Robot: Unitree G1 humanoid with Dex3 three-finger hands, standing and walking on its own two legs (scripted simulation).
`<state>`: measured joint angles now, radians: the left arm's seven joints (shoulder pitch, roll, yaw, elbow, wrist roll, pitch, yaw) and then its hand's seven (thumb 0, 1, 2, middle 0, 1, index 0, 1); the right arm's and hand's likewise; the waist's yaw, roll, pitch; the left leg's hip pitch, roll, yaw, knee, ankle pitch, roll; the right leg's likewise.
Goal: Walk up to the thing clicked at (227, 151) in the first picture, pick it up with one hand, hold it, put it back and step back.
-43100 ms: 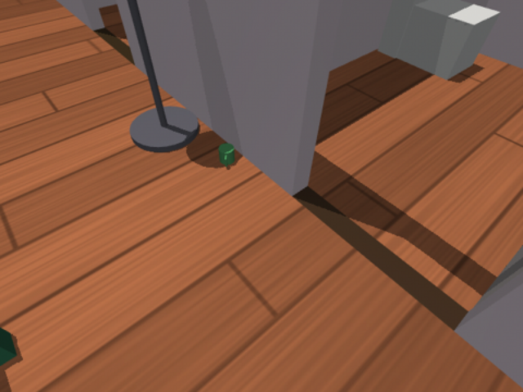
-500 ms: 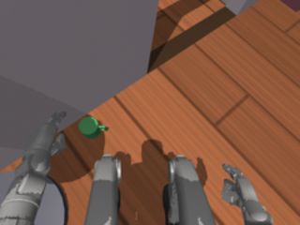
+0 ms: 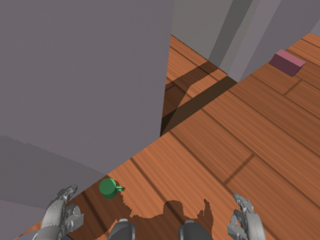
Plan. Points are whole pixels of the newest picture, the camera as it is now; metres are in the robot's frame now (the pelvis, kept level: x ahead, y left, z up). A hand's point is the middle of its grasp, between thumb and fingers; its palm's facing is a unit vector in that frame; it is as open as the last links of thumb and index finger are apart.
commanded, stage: home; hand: left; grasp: from above
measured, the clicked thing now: (111, 188) +0.44 +0.22 -0.64
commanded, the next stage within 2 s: none
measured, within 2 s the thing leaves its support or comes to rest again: neither
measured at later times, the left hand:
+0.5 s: hand (77, 228) +0.17 +0.18 -0.01, palm faces +0.07 -0.98 -0.20, open 7.4 cm
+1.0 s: hand (77, 225) +0.18 +0.18 -0.01, palm faces +0.05 -0.98 -0.20, open 7.4 cm
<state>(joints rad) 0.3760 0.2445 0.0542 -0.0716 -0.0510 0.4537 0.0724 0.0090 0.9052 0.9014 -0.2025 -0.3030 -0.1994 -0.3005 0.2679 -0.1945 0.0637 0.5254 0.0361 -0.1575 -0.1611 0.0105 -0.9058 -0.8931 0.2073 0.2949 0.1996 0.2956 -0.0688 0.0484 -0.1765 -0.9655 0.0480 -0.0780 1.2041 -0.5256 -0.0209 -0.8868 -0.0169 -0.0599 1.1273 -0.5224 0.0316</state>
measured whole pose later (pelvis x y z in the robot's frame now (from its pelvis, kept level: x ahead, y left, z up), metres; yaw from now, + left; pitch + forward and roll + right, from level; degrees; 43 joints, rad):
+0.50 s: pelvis +0.01 +0.00 +0.03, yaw +1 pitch +10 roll -3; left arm 0.50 0.22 0.03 -0.14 -0.04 0.46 0.01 0.01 0.91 0.90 -0.20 -0.30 -0.20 -0.30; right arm 0.26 -0.22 0.04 0.52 0.00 -0.24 -0.18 0.01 -0.91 -0.89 0.21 0.29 0.20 0.30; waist -0.04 0.04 -0.15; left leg -0.72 0.04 -0.07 1.02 -0.48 -0.02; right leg -0.64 -0.02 -0.06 0.95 -0.48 0.03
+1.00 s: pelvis +0.01 +0.00 +0.03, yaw +1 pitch +9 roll -3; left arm 0.49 0.22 0.03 -0.13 -0.05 0.45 0.02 0.01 0.91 0.90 -0.20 -0.30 -0.20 -0.30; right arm 0.29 -0.22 0.03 0.55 0.00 -0.24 -0.18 0.01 -0.90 -0.89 0.21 0.29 0.20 0.30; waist -0.05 0.05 -0.15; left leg -0.70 0.04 -0.06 1.02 -0.48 -0.02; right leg -0.63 -0.02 -0.05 0.95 -0.48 0.03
